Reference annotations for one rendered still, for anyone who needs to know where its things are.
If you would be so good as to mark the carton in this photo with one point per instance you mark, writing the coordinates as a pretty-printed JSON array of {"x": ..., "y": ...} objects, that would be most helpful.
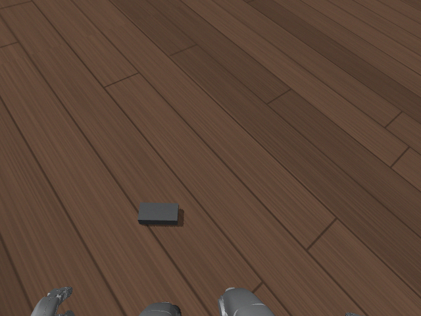
[{"x": 158, "y": 213}]

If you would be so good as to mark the left robot hand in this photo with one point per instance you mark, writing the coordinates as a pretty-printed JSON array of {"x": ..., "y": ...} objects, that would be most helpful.
[{"x": 48, "y": 306}]

